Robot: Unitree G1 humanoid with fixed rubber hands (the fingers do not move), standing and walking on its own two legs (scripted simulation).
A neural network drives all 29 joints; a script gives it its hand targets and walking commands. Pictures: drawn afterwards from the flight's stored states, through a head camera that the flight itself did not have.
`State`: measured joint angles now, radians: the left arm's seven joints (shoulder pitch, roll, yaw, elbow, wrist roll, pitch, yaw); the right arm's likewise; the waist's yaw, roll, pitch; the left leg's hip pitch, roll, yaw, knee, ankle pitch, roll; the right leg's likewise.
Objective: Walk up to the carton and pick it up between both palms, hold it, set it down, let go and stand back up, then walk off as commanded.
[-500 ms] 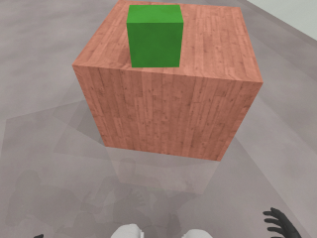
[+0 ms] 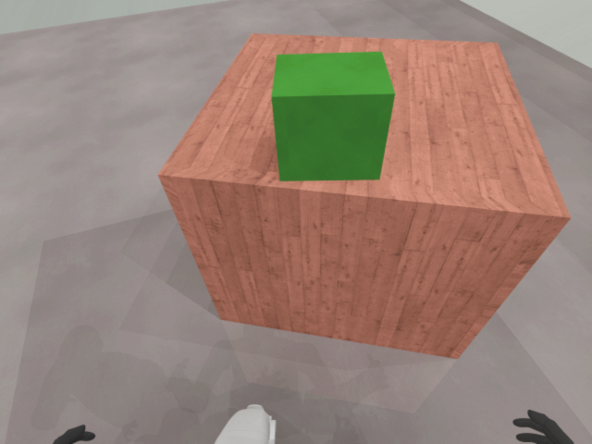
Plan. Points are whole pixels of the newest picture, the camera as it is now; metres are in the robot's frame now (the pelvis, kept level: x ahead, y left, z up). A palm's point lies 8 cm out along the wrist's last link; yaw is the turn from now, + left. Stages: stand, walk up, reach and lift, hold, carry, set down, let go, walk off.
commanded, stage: walk up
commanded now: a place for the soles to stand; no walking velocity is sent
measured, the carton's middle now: (329, 118) +0.69 -0.01 +0.06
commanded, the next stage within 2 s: none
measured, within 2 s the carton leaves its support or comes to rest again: neither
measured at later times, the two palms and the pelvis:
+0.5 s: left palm (89, 339) +0.26 +0.36 -0.05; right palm (520, 387) +0.23 -0.28 -0.08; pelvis +0.14 +0.05 +0.00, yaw -5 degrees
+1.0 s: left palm (108, 305) +0.33 +0.37 -0.07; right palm (491, 341) +0.28 -0.25 -0.05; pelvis +0.19 +0.07 +0.03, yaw -8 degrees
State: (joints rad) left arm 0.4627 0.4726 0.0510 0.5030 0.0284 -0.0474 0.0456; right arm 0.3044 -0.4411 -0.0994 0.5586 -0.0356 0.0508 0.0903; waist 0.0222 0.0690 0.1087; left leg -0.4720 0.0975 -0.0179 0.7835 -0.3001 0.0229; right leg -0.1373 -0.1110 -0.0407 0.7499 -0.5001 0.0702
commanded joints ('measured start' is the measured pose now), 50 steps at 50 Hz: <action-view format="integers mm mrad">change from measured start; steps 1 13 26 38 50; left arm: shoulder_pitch -76 -4 -231 -262 -375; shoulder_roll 221 171 208 182 143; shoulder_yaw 72 71 36 14 11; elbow -97 -36 -10 254 451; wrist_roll -13 -20 -35 -58 -45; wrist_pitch -1 4 1 24 18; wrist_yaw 4 -46 -20 -19 -26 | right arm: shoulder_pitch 176 -52 46 -203 -304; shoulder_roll -223 -252 -195 -209 -163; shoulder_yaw -100 -58 -10 19 21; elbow -34 -118 15 154 321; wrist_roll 5 1 39 64 61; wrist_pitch -41 -66 -63 -67 -66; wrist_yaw -25 -74 -92 -94 -86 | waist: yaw -135 -20 -67 -11 -17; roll -54 126 -247 -22 -65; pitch -76 -55 -62 -175 -156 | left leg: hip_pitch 472 56 335 307 394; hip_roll -90 208 -32 101 81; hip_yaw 19 -191 9 -73 16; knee -145 -389 -200 -272 -403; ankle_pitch -33 -371 81 421 295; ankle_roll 41 170 -7 45 18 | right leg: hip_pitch -366 -173 -313 -23 12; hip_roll -84 50 -81 5 -20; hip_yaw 58 56 189 129 128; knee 119 46 -123 -144 -338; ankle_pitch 200 63 599 558 599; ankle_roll -176 -125 -167 -92 -81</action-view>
